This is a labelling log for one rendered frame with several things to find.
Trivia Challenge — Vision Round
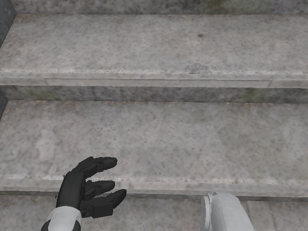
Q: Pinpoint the robot left forearm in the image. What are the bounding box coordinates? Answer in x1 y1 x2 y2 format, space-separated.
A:
40 206 82 231

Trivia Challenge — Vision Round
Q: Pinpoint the left robot hand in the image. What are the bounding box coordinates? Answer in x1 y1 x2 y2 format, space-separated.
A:
55 156 127 218

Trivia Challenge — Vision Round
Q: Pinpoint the robot right thigh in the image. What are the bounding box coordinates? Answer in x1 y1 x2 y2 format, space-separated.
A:
200 192 255 231

